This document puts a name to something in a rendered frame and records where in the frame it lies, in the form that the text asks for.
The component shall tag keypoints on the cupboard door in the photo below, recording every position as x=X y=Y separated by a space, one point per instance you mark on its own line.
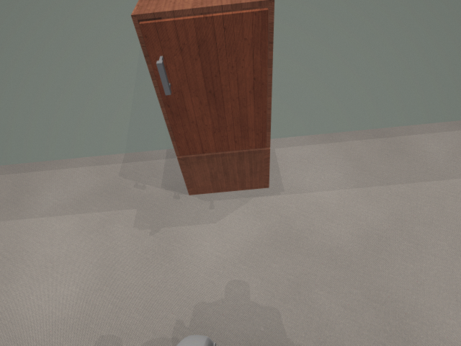
x=217 y=67

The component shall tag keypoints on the handle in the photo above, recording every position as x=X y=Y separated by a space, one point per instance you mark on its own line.
x=163 y=76

